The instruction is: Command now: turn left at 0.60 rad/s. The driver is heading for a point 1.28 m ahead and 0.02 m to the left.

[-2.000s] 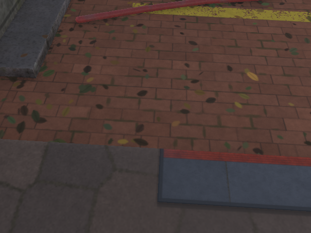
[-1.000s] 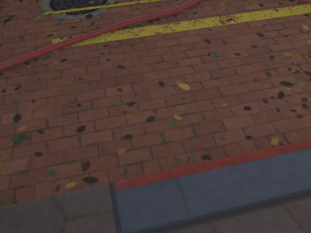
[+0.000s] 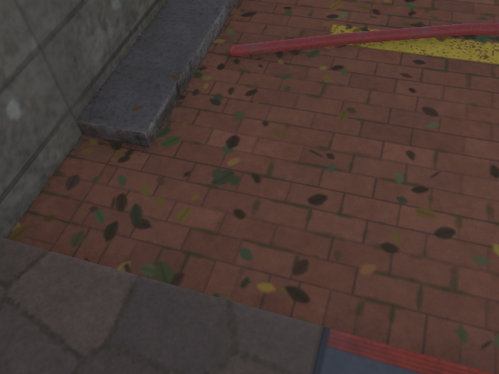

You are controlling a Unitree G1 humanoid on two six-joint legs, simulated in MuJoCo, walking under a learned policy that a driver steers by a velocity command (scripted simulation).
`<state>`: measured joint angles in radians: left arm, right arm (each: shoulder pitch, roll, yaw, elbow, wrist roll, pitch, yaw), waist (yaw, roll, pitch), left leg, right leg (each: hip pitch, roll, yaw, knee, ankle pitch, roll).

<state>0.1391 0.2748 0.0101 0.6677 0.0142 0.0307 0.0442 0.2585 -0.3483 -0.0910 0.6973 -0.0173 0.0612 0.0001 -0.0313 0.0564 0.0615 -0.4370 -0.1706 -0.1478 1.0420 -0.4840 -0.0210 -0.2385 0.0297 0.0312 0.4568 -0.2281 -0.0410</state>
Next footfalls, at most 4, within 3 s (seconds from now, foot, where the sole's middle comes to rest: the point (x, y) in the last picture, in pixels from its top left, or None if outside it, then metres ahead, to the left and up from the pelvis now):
0.36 left None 0.03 0.13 -0.78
0.74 right None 0.02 -0.09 -0.78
1.56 right None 0.19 -0.01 -0.78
2.62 right None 0.31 -0.02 -0.78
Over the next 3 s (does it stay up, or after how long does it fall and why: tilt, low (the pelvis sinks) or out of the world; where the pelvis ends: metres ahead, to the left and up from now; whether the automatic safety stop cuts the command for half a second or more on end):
stays up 0.36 0.06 0.00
